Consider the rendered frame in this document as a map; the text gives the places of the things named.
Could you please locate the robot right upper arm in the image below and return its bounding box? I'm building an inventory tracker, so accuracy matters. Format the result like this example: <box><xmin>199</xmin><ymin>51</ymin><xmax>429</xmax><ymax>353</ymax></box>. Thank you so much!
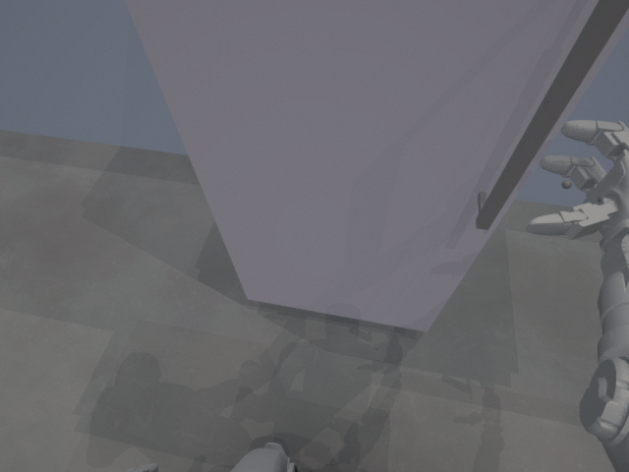
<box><xmin>580</xmin><ymin>357</ymin><xmax>629</xmax><ymax>472</ymax></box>

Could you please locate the handle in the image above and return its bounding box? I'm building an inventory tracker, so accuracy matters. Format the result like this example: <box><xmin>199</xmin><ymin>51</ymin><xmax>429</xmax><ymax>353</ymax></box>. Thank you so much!
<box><xmin>476</xmin><ymin>0</ymin><xmax>629</xmax><ymax>230</ymax></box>

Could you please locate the robot right forearm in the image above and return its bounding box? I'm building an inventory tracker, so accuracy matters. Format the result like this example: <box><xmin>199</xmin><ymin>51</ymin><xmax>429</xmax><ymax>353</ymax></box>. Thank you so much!
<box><xmin>598</xmin><ymin>218</ymin><xmax>629</xmax><ymax>365</ymax></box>

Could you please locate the fridge door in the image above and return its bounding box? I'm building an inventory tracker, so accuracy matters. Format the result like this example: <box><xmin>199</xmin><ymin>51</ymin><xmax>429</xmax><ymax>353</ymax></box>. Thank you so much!
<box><xmin>125</xmin><ymin>0</ymin><xmax>629</xmax><ymax>332</ymax></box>

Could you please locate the robot right hand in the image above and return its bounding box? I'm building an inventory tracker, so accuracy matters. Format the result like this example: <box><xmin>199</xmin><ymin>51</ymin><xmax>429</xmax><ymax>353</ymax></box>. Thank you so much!
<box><xmin>527</xmin><ymin>120</ymin><xmax>629</xmax><ymax>240</ymax></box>

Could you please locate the left robot thigh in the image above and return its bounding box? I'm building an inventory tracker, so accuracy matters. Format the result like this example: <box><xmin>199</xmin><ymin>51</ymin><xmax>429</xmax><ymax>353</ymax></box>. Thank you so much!
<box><xmin>230</xmin><ymin>448</ymin><xmax>295</xmax><ymax>472</ymax></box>

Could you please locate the robot left shin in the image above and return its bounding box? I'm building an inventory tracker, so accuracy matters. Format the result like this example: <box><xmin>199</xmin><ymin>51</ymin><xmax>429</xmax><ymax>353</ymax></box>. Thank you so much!
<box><xmin>264</xmin><ymin>442</ymin><xmax>288</xmax><ymax>457</ymax></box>

